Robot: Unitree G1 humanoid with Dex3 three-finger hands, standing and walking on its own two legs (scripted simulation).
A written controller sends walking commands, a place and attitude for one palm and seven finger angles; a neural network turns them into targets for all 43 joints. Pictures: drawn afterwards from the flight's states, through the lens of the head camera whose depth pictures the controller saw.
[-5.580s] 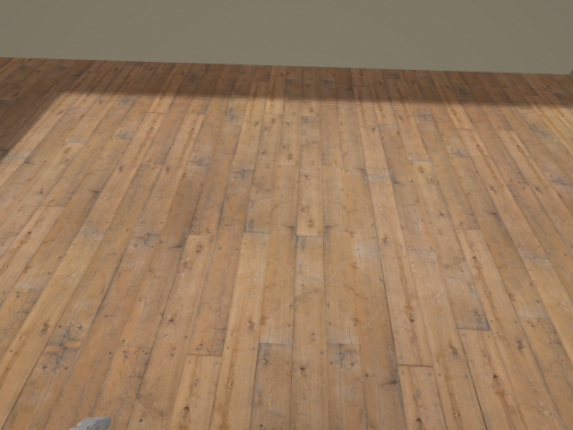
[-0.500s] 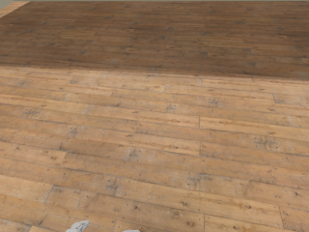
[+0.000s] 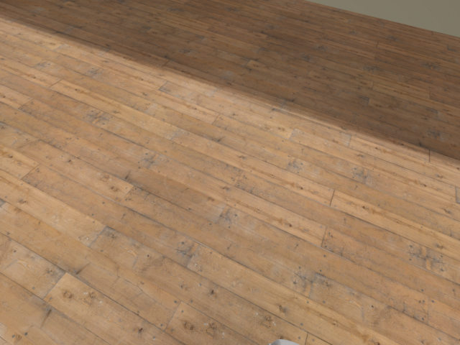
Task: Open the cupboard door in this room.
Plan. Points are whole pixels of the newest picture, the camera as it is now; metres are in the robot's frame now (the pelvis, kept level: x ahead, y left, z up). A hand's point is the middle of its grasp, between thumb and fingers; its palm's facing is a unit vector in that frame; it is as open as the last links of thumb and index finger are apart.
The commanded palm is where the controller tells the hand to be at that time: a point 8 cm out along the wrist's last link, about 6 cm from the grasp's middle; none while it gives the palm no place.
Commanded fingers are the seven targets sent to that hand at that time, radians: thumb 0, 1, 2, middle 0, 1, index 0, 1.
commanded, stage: turn or walk to find it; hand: left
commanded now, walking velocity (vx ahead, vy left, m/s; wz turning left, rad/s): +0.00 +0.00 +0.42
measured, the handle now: out of the picture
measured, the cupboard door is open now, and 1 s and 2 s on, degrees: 0 0 0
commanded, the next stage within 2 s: none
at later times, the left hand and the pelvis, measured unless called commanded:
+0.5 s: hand out of the picture +0.02 +0.15 -0.14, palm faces +0.23 -0.94 -0.26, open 7.4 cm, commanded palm none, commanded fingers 0.00 0.90 0.90 -0.20 -0.30 -0.20 -0.30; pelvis -0.01 -0.05 +0.01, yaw +14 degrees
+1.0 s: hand out of the picture -0.07 +0.21 -0.16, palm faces +0.44 -0.86 -0.25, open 7.4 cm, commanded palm none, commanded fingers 0.00 0.90 0.90 -0.20 -0.30 -0.20 -0.30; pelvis -0.04 -0.01 +0.01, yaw +24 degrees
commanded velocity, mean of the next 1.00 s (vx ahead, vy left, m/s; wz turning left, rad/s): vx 0.00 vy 0.00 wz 0.42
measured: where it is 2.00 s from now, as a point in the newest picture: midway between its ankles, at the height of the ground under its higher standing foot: outside the picture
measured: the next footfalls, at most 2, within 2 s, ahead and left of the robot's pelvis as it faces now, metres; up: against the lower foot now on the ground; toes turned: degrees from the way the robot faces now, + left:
right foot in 0.28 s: +0.05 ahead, -0.14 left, +0.00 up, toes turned +2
left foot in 0.72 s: -0.04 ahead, +0.10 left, +0.00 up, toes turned +24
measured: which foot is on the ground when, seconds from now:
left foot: down 0.00-0.28, up 0.30-0.70, down 0.72-1.00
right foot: up 0.00-0.26, down 0.28-0.72, up 0.74-1.00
